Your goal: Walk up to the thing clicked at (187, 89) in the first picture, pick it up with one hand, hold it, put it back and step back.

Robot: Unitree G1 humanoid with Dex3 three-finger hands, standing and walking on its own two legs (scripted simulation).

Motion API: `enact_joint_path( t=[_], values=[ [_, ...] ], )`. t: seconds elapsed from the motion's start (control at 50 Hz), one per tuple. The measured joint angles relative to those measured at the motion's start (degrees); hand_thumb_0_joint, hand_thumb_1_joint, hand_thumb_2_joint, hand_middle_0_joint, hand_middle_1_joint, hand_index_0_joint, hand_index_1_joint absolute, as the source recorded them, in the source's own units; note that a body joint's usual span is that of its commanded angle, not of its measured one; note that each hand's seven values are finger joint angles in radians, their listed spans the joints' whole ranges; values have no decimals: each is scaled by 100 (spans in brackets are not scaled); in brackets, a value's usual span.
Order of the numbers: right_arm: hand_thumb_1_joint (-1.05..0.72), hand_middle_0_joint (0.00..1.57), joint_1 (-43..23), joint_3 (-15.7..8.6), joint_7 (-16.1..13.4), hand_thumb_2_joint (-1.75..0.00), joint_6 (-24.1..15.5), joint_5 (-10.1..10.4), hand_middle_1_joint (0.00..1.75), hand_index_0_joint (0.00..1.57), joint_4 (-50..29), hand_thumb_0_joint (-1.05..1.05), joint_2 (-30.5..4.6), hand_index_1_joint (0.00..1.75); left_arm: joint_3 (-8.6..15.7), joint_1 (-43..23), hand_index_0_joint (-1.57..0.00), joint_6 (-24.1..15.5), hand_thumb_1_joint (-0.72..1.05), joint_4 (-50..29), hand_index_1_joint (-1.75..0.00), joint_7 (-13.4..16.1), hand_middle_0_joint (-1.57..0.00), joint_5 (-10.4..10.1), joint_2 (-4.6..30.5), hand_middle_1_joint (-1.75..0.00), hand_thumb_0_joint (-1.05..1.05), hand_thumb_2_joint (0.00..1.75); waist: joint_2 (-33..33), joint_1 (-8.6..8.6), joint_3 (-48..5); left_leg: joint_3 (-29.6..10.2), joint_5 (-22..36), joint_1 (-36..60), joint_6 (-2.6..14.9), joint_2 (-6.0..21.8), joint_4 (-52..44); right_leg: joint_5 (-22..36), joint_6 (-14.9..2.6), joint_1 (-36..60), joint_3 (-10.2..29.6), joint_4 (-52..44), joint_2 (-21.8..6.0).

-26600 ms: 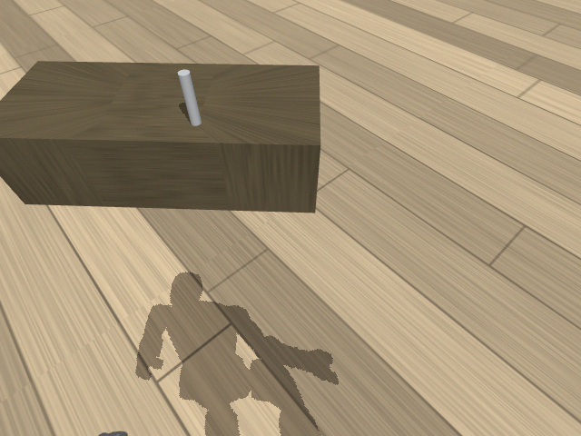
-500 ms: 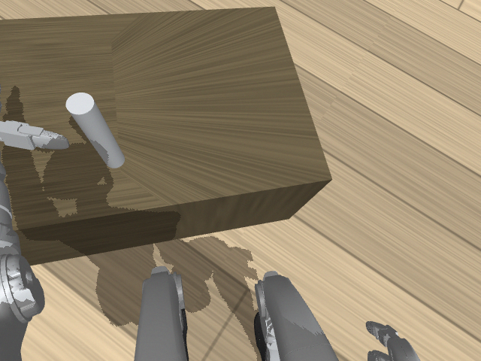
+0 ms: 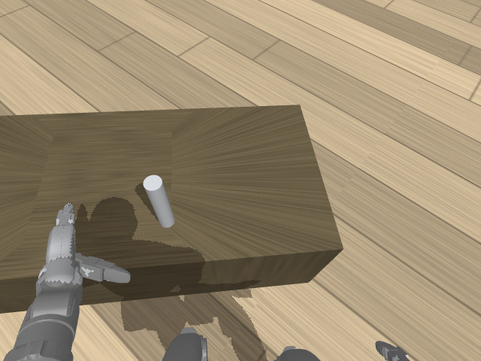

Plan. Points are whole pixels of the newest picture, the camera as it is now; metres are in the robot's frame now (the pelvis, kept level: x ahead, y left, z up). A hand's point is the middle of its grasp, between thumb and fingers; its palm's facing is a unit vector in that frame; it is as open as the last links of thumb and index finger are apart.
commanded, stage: home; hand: left
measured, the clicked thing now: (160, 204) +0.49 +0.19 -0.23
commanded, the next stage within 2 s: none
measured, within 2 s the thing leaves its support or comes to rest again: neither
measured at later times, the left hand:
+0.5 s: hand (142, 355) +0.15 +0.15 -0.06, palm faces +0.18 -0.95 -0.26, open 17.6 cm
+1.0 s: hand out of the picture +0.11 +0.20 -0.10, palm faces -0.02 -0.92 -0.39, open 17.7 cm
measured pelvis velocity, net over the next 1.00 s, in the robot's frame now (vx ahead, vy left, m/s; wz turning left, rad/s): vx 0.01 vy -0.03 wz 0.03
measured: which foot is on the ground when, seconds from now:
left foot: down 0.00-1.00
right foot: down 0.00-1.00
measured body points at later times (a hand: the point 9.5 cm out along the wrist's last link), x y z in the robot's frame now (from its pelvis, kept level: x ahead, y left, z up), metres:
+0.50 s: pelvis -0.01 -0.04 +0.01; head +0.02 -0.03 +0.46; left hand +0.13 +0.20 -0.04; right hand +0.19 -0.25 -0.07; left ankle +0.04 +0.11 -0.69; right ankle -0.03 -0.17 -0.69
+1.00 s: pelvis +0.01 -0.03 +0.02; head +0.01 -0.04 +0.47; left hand +0.11 +0.25 -0.07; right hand +0.12 -0.31 -0.10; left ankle +0.04 +0.11 -0.69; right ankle -0.03 -0.17 -0.69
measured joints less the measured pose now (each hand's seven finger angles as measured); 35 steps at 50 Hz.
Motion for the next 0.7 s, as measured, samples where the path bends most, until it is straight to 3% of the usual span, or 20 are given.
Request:
enact_joint_path(
  t=[0.16, 0.3, 0.36, 0.48, 0.7],
  values=[
    [-90, 20, -400, 95, -252, -90, -166, -44, 30, 20, -262, 1, 184, 30, -526, 1518, -5, 110, -59, -1478, -5, 237, -5, -187, -520, -5, -1, 2, -38, 195, 106, 55, 138, 719, -45, -68, -426, 63, -15, 640, 20, -280, -76],
    [-90, 20, -701, 116, -279, -90, -292, -64, 30, 20, -403, 1, 180, 30, -1146, 2931, -5, 303, -57, -2561, -5, 192, -5, -276, -953, -5, -1, 3, 99, 370, 113, 41, 226, 1034, -93, -117, -618, 45, -40, 894, -8, -307, -123],
    [-90, 20, -756, 142, -328, -90, -326, -74, 30, 20, -424, 1, 187, 30, -1303, 3349, -5, 400, -57, -2828, -5, 162, -5, -283, -1070, -5, -1, 4, 82, 443, 139, 4, 253, 1114, -128, -125, -649, 14, -73, 954, -46, -259, -125],
    [-90, 20, -769, 181, -464, -90, -458, -136, 30, 20, -443, 1, 195, 30, -1290, 3495, -5, 514, -58, -3109, -5, 199, -5, -265, -1064, -5, -1, 3, -10, 515, 275, -101, 308, 1153, -219, -117, -643, -43, -170, 966, -144, -112, -100],
    [-90, 20, -497, 91, -456, -90, -630, -182, 30, 20, -357, 2, 96, 30, -1258, 3465, -5, 515, -59, -3203, -4, 194, -5, -209, -1113, -5, -1, 1, 72, 345, 190, -93, 275, 1148, -270, -53, -594, -89, -223, 920, -124, -13, -39]
  ],
)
